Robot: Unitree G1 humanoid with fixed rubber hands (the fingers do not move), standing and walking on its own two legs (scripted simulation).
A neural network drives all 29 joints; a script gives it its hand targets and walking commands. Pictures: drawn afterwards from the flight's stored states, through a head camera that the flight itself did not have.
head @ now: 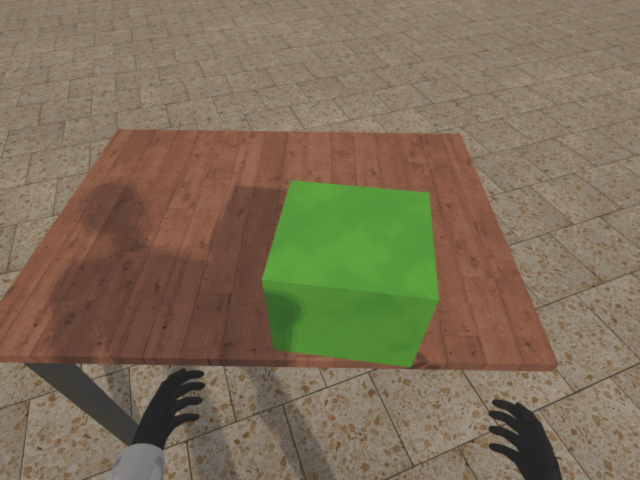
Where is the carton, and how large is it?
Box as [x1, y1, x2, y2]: [262, 180, 438, 366]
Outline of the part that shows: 291,180 262,277 274,349 410,366 438,300 428,193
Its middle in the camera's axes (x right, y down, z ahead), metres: +0.05 +0.05 +0.63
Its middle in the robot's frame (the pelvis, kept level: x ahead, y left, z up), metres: +0.43 -0.02 -0.03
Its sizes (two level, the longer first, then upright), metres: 0.227 0.208 0.195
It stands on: a table, 0.65 m high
